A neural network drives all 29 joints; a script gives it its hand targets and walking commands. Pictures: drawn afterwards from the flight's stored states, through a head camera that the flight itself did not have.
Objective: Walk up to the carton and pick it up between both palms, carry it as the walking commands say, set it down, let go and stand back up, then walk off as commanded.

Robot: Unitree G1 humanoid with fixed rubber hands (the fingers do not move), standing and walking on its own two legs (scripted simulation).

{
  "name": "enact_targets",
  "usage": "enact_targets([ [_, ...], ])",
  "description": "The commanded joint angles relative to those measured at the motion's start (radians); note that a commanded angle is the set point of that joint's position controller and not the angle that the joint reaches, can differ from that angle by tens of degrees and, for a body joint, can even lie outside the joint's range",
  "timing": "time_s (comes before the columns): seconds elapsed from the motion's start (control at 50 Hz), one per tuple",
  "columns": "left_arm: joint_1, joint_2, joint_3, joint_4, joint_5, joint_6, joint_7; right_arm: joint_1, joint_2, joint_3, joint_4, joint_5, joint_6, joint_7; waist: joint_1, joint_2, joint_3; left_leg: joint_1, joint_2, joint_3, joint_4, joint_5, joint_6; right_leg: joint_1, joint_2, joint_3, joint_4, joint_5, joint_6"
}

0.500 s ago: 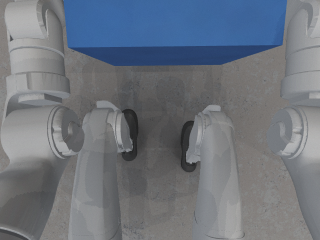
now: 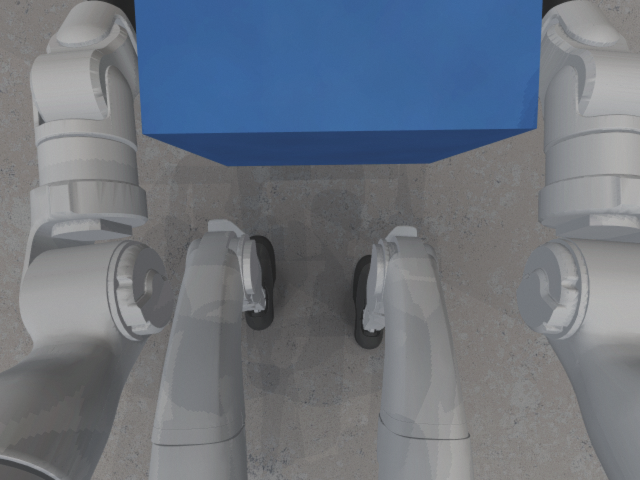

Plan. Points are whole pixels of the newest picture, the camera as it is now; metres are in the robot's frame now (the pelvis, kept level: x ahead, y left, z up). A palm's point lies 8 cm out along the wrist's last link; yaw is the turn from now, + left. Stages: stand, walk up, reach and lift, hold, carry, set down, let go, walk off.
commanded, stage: reach and lift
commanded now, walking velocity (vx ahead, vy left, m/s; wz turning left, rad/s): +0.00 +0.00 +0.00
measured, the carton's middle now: (331, 29) +0.56 -0.01 -0.11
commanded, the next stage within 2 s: none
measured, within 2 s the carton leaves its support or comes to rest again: neither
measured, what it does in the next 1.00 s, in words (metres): rises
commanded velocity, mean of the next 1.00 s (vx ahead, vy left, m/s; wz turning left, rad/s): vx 0.00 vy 0.00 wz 0.00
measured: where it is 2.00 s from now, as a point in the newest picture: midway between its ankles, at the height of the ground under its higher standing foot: (314, 309)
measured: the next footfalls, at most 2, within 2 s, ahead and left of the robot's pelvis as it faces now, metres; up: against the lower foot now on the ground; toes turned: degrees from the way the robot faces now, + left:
none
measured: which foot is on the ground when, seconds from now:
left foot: down 0.00-1.00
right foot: down 0.00-1.00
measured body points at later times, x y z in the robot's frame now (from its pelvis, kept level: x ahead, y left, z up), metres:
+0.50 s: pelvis +0.00 +0.00 +0.06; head +0.27 -0.01 +0.41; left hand +0.52 +0.18 +0.02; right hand +0.52 -0.21 +0.02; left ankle +0.18 +0.12 -0.51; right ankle +0.14 -0.12 -0.51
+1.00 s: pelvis +0.01 +0.00 +0.13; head +0.24 -0.01 +0.51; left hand +0.50 +0.18 +0.09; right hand +0.49 -0.21 +0.10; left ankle +0.18 +0.12 -0.51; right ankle +0.14 -0.12 -0.51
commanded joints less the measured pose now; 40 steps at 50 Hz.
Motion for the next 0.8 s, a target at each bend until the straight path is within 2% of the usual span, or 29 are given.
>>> enact_targets([
  [0.0,-0.688,-1.076,-0.53,-0.287,-0.22,-0.061,-0.262,-0.766,1.16,0.459,-0.378,0.175,-0.041,0.332,0.133,-0.006,-2.455,0.814,-0.172,-0.09,-0.239,0.221,-0.002,0.559,0.171,-0.072,-0.368,0.217,-0.012],
  [0.02,-0.711,-1.098,-0.555,-0.293,-0.238,-0.053,-0.267,-0.78,1.16,0.462,-0.409,0.185,-0.035,0.334,0.107,0.003,-2.485,0.859,-0.171,-0.084,-0.255,0.223,0.004,0.612,0.174,-0.069,-0.395,0.222,-0.012],
  [0.04,-0.713,-1.064,-0.531,-0.274,-0.226,-0.062,-0.274,-0.703,1.168,0.409,-0.299,0.163,-0.034,0.34,0.105,0.023,-2.381,0.785,-0.172,-0.074,-0.249,0.184,-0.005,0.553,0.168,-0.065,-0.389,0.189,-0.015],
  [0.08,-0.635,-1.108,-0.502,-0.195,-0.206,-0.055,-0.282,-0.734,1.178,0.451,-0.365,0.157,-0.039,0.337,0.124,-0.012,-2.402,0.785,-0.175,-0.072,-0.254,0.197,0.005,0.611,0.166,-0.063,-0.41,0.196,-0.012],
  [0.12,-0.662,-1.12,-0.545,-0.271,-0.214,-0.06,-0.285,-0.656,1.187,0.411,-0.313,0.138,-0.034,0.347,0.098,0.037,-2.411,0.849,-0.176,-0.086,-0.296,0.192,-0.011,0.58,0.176,-0.084,-0.418,0.202,-0.018],
  [0.16,-0.663,-1.166,-0.568,-0.321,-0.26,-0.06,-0.283,-0.787,1.215,0.506,-0.495,0.203,-0.048,0.343,0.108,-0.026,-2.559,0.938,-0.186,-0.09,-0.304,0.241,-0.001,0.712,0.176,-0.072,-0.452,0.24,-0.008],
  [0.18,-0.619,-1.117,-0.506,-0.196,-0.201,-0.055,-0.289,-0.729,1.174,0.443,-0.346,0.151,-0.039,0.344,0.124,-0.018,-2.345,0.81,-0.168,-0.094,-0.317,0.164,0.002,0.589,0.163,-0.069,-0.444,0.167,-0.008],
  [0.22,-0.706,-1.141,-0.585,-0.336,-0.253,-0.062,-0.286,-0.678,1.239,0.448,-0.34,0.17,-0.03,0.351,0.087,0.018,-2.416,0.96,-0.171,-0.096,-0.361,0.19,-0.011,0.635,0.168,-0.067,-0.487,0.193,-0.014],
  [0.28,-0.628,-1.149,-0.523,-0.209,-0.179,-0.055,-0.285,-0.693,1.2,0.39,-0.29,0.136,-0.044,0.37,0.117,0.039,-2.282,0.933,-0.165,-0.1,-0.366,0.123,-0.008,0.507,0.171,-0.069,-0.502,0.09,-0.025],
  [0.3,-0.643,-1.143,-0.533,-0.233,-0.179,-0.061,-0.29,-0.691,1.228,0.432,-0.334,0.151,-0.049,0.368,0.132,0.028,-2.327,0.934,-0.168,-0.094,-0.361,0.179,-0.008,0.577,0.167,-0.057,-0.518,0.158,-0.016],
  [0.34,-0.687,-1.172,-0.577,-0.33,-0.232,-0.061,-0.289,-0.722,1.197,0.455,-0.406,0.164,-0.049,0.364,0.081,0.027,-2.48,1.005,-0.171,-0.093,-0.383,0.202,-0.022,0.7,0.171,-0.066,-0.531,0.204,-0.014],
  [0.36,-0.604,-1.149,-0.553,-0.248,-0.211,-0.059,-0.295,-0.711,1.217,0.477,-0.387,0.162,-0.047,0.359,0.118,-0.019,-2.422,0.958,-0.164,-0.101,-0.392,0.217,-0.003,0.694,0.171,-0.061,-0.537,0.199,-0.009],
  [0.38,-0.553,-1.144,-0.532,-0.21,-0.182,-0.062,-0.299,-0.642,1.219,0.452,-0.32,0.141,-0.045,0.369,0.129,0.007,-2.313,0.932,-0.162,-0.101,-0.416,0.224,-0.004,0.662,0.165,-0.054,-0.558,0.206,-0.016],
  [0.42,-0.624,-1.178,-0.584,-0.309,-0.231,-0.059,-0.294,-0.675,1.226,0.477,-0.408,0.16,-0.049,0.371,0.075,0.014,-2.409,1.037,-0.165,-0.122,-0.431,0.2,-0.014,0.721,0.164,-0.059,-0.58,0.191,-0.016],
  [0.44,-0.583,-1.184,-0.556,-0.279,-0.219,-0.066,-0.301,-0.667,1.232,0.483,-0.378,0.163,-0.05,0.375,0.11,0.027,-2.388,1.034,-0.166,-0.103,-0.434,0.237,-0.009,0.723,0.165,-0.049,-0.582,0.209,-0.018],
  [0.46,-0.625,-1.158,-0.581,-0.302,-0.235,-0.066,-0.302,-0.719,1.201,0.507,-0.422,0.179,-0.051,0.372,0.101,0.013,-2.398,1.034,-0.167,-0.108,-0.444,0.203,-0.004,0.719,0.159,-0.047,-0.59,0.171,-0.012],
  [0.48,-0.609,-1.175,-0.601,-0.403,-0.235,-0.065,-0.3,-0.692,1.236,0.539,-0.488,0.179,-0.047,0.371,0.12,-0.01,-2.534,1.117,-0.176,-0.095,-0.447,0.285,-0.008,0.826,0.175,-0.046,-0.602,0.266,-0.006],
  [0.5,-0.645,-1.126,-0.569,-0.291,-0.21,-0.071,-0.307,-0.618,1.218,0.427,-0.295,0.123,-0.042,0.37,0.074,0.011,-2.273,0.965,-0.146,-0.112,-0.465,0.135,-0.008,0.687,0.158,-0.043,-0.607,0.141,-0.011],
  [0.52,-0.614,-1.206,-0.588,-0.317,-0.213,-0.068,-0.305,-0.647,1.253,0.466,-0.388,0.156,-0.058,0.37,0.105,0.057,-2.37,1.073,-0.16,-0.111,-0.478,0.19,-0.015,0.72,0.162,-0.048,-0.614,0.182,-0.02],
  [0.54,-0.616,-1.149,-0.579,-0.335,-0.208,-0.07,-0.304,-0.634,1.255,0.484,-0.388,0.155,-0.046,0.372,0.126,0.009,-2.395,1.06,-0.163,-0.105,-0.489,0.179,-0.013,0.79,0.164,-0.037,-0.636,0.176,-0.014],
  [0.56,-0.555,-1.167,-0.549,-0.229,-0.179,-0.063,-0.306,-0.652,1.231,0.456,-0.349,0.15,-0.054,0.379,0.126,0.02,-2.27,1.042,-0.15,-0.127,-0.502,0.13,-0.002,0.692,0.163,-0.042,-0.626,0.125,-0.018],
  [0.58,-0.572,-1.123,-0.526,-0.237,-0.156,-0.067,-0.32,-0.604,1.257,0.44,-0.307,0.119,-0.041,0.385,0.142,0.018,-2.216,0.981,-0.156,-0.09,-0.506,0.107,0.0,0.743,0.157,-0.026,-0.667,0.1,-0.016],
  [0.6,-0.6,-1.164,-0.585,-0.328,-0.201,-0.068,-0.316,-0.641,1.284,0.505,-0.395,0.162,-0.044,0.382,0.149,0.023,-2.373,1.104,-0.157,-0.101,-0.531,0.185,-0.002,0.832,0.164,-0.039,-0.662,0.178,-0.018],
  [0.62,-0.546,-1.165,-0.549,-0.219,-0.168,-0.062,-0.319,-0.568,1.247,0.447,-0.316,0.111,-0.045,0.387,0.118,0.0,-2.232,1.033,-0.151,-0.121,-0.524,0.16,-0.002,0.752,0.162,-0.036,-0.672,0.145,-0.021],
  [0.64,-0.515,-1.215,-0.557,-0.212,-0.182,-0.074,-0.327,-0.624,1.255,0.483,-0.39,0.126,-0.064,0.384,0.123,0.0,-2.246,1.031,-0.16,-0.107,-0.512,0.19,0.001,0.781,0.158,-0.03,-0.687,0.164,-0.023],
  [0.66,-0.519,-1.225,-0.551,-0.249,-0.187,-0.07,-0.329,-0.587,1.274,0.47,-0.386,0.108,-0.05,0.387,0.092,-0.017,-2.295,1.101,-0.159,-0.111,-0.543,0.191,-0.001,0.822,0.163,-0.051,-0.705,0.179,-0.021],
  [0.7,-0.557,-1.192,-0.589,-0.349,-0.194,-0.077,-0.324,-0.592,1.298,0.516,-0.396,0.155,-0.048,0.386,0.139,0.022,-2.365,1.15,-0.154,-0.118,-0.567,0.222,0.002,0.896,0.16,-0.025,-0.704,0.22,-0.014],
  [0.72,-0.54,-1.173,-0.575,-0.327,-0.194,-0.078,-0.331,-0.576,1.297,0.517,-0.414,0.131,-0.047,0.381,0.125,-0.027,-2.33,1.108,-0.163,-0.108,-0.559,0.227,0.003,0.931,0.16,-0.008,-0.741,0.23,-0.012],
  [0.78,-0.433,-1.234,-0.569,-0.264,-0.181,-0.073,-0.332,-0.574,1.295,0.524,-0.423,0.151,-0.059,0.383,0.133,0.017,-2.243,1.152,-0.156,-0.119,-0.61,0.26,0.008,0.887,0.15,-0.01,-0.775,0.24,-0.008],
])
